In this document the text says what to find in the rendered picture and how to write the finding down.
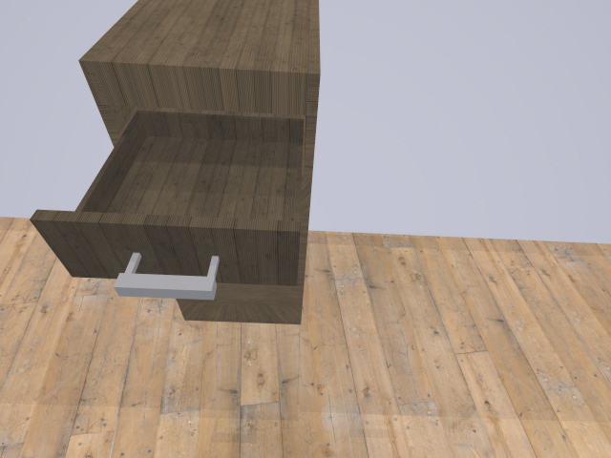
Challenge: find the drawer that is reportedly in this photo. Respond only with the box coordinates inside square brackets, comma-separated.
[30, 111, 304, 286]

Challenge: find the handle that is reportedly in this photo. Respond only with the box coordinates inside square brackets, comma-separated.
[114, 253, 220, 300]

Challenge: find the cabinet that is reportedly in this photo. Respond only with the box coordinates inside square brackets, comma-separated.
[78, 0, 321, 324]

